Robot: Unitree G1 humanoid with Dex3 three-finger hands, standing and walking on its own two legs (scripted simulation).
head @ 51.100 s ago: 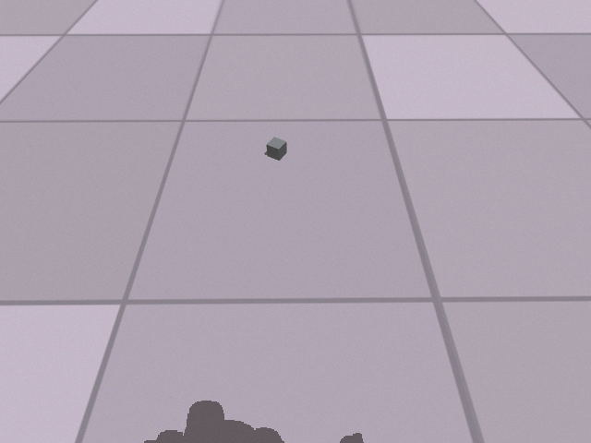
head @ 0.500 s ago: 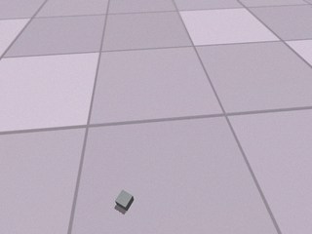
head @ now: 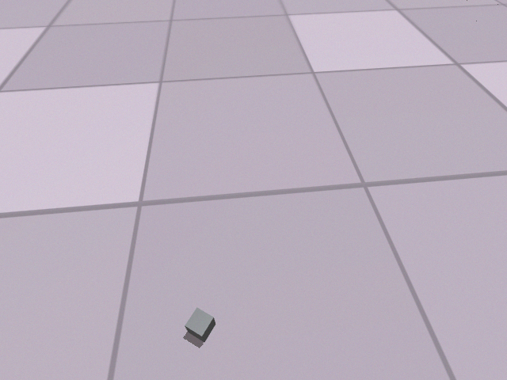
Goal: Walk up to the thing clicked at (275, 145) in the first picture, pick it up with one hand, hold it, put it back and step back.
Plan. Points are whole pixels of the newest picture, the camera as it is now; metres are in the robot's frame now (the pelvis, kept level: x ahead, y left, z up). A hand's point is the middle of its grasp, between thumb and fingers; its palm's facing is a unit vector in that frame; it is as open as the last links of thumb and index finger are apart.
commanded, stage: stand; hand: left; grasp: from above
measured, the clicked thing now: (200, 324) +0.44 +0.21 -0.74
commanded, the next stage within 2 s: step back in 0.30 s
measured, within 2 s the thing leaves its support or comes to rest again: neither
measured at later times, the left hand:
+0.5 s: hand out of the picture +0.07 +0.28 -0.17, palm faces -0.01 -0.93 -0.38, open 7.4 cm
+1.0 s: hand out of the picture +0.00 +0.30 -0.18, palm faces -0.12 -0.92 -0.38, open 7.4 cm
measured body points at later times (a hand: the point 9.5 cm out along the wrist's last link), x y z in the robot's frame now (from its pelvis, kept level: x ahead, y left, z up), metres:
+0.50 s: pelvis -0.03 +0.01 -0.01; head +0.03 +0.01 +0.43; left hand +0.07 +0.33 -0.14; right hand +0.06 -0.31 -0.14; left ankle +0.00 +0.14 -0.74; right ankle +0.00 -0.13 -0.75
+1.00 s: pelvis -0.12 +0.05 -0.03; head -0.05 +0.05 +0.42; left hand +0.00 +0.35 -0.16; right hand -0.03 -0.27 -0.14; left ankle -0.04 +0.14 -0.75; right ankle -0.16 -0.08 -0.73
